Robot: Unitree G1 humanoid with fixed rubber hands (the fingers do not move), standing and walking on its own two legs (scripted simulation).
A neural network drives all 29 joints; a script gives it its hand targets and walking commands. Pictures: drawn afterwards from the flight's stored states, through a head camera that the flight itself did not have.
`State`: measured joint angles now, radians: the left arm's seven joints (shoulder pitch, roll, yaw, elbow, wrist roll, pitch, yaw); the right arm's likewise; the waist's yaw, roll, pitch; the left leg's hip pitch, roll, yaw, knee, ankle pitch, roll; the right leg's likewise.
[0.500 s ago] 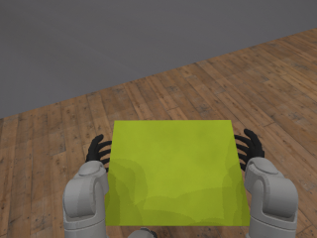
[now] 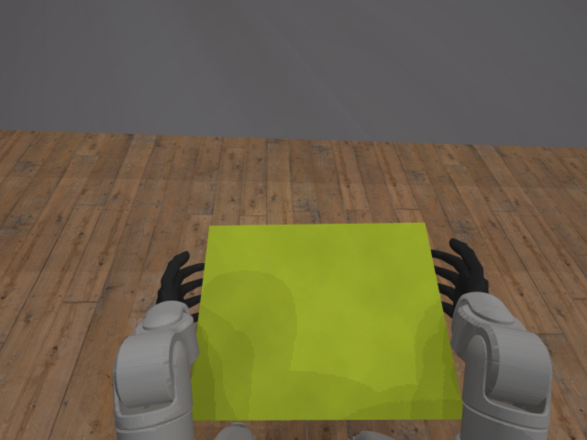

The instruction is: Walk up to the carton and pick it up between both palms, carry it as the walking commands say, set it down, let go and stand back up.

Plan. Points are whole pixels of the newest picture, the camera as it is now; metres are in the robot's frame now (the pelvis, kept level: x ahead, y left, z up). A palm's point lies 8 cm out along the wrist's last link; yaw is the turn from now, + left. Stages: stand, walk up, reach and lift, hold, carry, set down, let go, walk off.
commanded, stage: carry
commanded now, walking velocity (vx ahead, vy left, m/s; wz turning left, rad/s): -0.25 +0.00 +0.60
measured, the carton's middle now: (316, 327) +0.27 +0.00 +0.01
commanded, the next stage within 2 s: none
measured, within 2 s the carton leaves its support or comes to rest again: neither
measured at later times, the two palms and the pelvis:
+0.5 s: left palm out of the picture +0.08 +0.25 +0.11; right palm (408, 369) +0.18 -0.08 +0.11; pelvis -0.12 +0.02 +0.01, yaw +19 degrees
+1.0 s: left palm out of the picture -0.09 +0.29 +0.12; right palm out of the picture +0.08 -0.02 +0.11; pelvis -0.23 +0.02 +0.02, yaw +30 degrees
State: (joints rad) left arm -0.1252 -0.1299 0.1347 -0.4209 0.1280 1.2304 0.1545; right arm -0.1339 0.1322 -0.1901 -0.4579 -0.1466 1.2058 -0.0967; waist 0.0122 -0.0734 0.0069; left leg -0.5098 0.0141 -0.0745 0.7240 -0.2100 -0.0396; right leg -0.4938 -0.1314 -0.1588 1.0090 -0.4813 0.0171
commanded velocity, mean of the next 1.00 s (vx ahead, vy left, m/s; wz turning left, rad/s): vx -0.21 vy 0.00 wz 0.60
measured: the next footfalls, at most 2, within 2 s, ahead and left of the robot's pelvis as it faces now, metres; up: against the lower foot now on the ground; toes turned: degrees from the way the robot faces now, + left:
right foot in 0.14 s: +0.00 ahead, -0.07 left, +0.00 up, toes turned -5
left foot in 0.58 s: -0.11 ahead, +0.21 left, +0.00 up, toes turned +20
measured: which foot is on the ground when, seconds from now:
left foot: down 0.00-0.14, up 0.16-0.56, down 0.58-0.86, up 0.88-1.00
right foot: up 0.00-0.12, down 0.14-0.58, up 0.60-0.84, down 0.86-1.00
